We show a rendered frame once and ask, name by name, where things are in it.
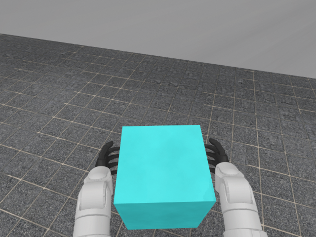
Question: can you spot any carton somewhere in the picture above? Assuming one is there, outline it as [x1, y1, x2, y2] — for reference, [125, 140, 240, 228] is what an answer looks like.
[114, 125, 216, 230]

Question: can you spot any right robot hand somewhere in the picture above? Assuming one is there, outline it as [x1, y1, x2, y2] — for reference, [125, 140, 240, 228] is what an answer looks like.
[204, 138, 229, 173]

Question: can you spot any robot left forearm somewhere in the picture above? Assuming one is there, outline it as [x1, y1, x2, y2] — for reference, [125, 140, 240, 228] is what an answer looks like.
[73, 166, 113, 237]

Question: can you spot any left robot hand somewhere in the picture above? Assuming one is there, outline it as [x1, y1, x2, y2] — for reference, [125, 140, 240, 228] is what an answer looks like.
[95, 141, 120, 175]

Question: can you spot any robot right forearm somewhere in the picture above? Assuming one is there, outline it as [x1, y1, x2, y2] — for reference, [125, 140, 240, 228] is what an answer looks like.
[215, 162, 268, 237]

